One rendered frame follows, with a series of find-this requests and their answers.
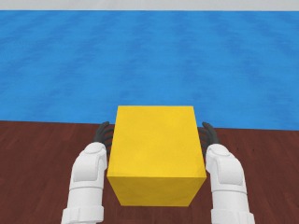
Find robot left forearm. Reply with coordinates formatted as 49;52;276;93
61;142;107;224

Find robot right forearm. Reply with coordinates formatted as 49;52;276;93
206;144;255;224

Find carton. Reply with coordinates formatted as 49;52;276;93
107;105;206;207

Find robot right hand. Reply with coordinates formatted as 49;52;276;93
197;121;221;157

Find robot left hand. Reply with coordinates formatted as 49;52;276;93
92;121;115;155

